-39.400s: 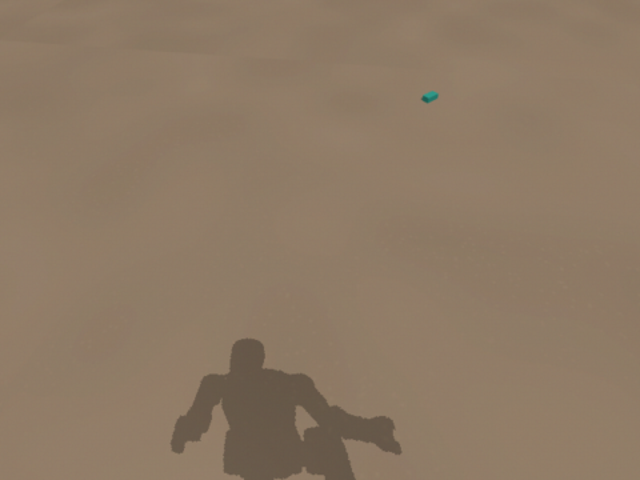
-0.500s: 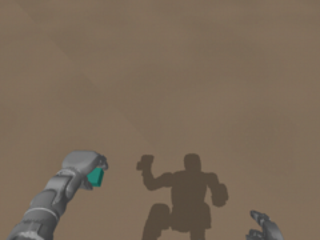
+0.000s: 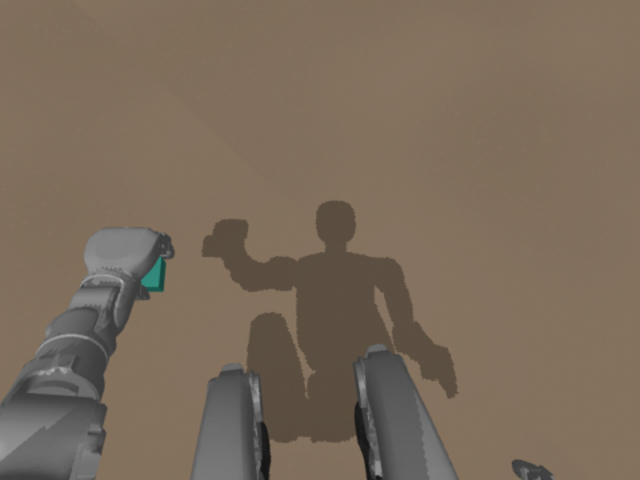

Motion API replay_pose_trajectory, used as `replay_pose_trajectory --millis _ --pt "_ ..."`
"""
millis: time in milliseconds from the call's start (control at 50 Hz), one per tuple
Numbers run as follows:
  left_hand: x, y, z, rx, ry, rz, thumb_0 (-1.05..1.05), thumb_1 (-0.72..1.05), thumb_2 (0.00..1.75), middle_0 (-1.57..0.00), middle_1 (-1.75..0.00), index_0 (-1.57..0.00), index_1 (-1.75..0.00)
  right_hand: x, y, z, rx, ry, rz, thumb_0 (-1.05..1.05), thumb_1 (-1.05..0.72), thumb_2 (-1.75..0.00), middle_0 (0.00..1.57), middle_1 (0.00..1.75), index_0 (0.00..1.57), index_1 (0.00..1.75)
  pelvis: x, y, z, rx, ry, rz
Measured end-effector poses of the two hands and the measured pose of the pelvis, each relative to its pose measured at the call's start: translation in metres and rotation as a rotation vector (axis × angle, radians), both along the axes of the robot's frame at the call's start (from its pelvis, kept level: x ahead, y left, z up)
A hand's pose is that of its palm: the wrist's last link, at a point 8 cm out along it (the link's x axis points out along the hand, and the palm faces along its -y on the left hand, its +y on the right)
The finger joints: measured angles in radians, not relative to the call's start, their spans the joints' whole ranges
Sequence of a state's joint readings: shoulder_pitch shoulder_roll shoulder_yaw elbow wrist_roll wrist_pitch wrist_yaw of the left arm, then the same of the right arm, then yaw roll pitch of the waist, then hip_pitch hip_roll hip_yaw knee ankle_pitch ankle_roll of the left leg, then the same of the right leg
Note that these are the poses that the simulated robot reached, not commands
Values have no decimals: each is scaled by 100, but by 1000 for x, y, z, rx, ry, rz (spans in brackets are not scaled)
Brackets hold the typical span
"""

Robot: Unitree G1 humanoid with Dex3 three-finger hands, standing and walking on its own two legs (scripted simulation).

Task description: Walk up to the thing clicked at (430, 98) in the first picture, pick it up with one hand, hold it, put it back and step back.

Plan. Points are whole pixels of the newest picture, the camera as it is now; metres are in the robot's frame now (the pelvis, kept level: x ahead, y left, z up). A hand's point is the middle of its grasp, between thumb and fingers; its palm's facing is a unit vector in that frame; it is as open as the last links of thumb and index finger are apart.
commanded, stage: crouch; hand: left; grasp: from above
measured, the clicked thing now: (131, 274) +0.42 +0.25 -0.15
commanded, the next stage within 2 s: lower in 1.24 s
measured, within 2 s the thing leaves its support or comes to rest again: neither
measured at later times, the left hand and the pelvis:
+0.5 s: hand (161, 299) +0.43 +0.26 -0.30, palm faces -0.45 +0.03 -0.89, open 7.4 cm; pelvis -0.01 +0.00 -0.15, yaw -2 degrees
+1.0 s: hand (169, 302) +0.44 +0.26 -0.37, palm faces -0.47 +0.02 -0.88, open 7.4 cm; pelvis -0.02 +0.00 -0.21, yaw -3 degrees
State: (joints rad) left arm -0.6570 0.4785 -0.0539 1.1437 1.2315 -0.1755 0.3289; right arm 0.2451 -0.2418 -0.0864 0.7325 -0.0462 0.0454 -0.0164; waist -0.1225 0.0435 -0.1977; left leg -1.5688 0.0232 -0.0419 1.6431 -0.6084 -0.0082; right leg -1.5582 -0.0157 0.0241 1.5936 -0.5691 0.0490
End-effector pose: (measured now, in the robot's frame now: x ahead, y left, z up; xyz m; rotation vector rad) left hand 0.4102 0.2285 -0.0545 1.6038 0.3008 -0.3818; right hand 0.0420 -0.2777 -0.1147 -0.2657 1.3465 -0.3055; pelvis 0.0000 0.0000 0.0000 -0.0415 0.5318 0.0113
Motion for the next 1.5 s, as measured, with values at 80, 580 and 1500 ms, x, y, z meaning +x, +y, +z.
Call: replay_pose_trajectory --millis 80,580,1500 --pt "6 5 -38 -3 29 9 -1 40 12 -94 -22 -96 -19 -6 6 -30 14 15 13 1 -91 -89 20 30 20 30 -5 1 -29 -8 38 2" --pt "28 27 -202 -29 39 22 0 39 12 -96 -18 -98 -16 25 -5 -151 21 41 179 0 -92 -90 20 30 20 30 -12 -4 -158 -51 114 0" --pt "42 37 -298 -59 87 23 -1 39 12 -98 -16 -99 -15 -20 2 -210 27 161 204 0 -92 -90 20 30 20 30 -16 0 -235 -82 68 -20"
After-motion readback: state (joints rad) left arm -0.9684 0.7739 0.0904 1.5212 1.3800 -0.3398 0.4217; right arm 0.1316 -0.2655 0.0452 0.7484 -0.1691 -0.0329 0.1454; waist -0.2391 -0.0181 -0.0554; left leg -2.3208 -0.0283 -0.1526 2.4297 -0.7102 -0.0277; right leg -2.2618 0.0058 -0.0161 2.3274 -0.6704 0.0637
